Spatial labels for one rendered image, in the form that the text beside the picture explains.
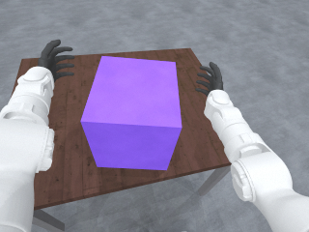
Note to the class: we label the left robot upper arm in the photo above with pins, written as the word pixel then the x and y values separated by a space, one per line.
pixel 25 149

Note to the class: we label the robot right forearm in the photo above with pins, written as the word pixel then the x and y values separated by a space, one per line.
pixel 238 139

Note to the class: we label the robot left forearm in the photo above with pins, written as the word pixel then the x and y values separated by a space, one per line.
pixel 31 99

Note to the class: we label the left robot hand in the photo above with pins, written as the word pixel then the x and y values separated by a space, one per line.
pixel 49 59

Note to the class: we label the table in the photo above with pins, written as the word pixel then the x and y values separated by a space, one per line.
pixel 74 175

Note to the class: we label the right robot hand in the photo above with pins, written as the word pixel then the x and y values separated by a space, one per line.
pixel 215 79

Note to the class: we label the right robot upper arm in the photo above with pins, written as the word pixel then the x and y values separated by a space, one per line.
pixel 264 180

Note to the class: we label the carton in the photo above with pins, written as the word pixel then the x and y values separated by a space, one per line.
pixel 132 117

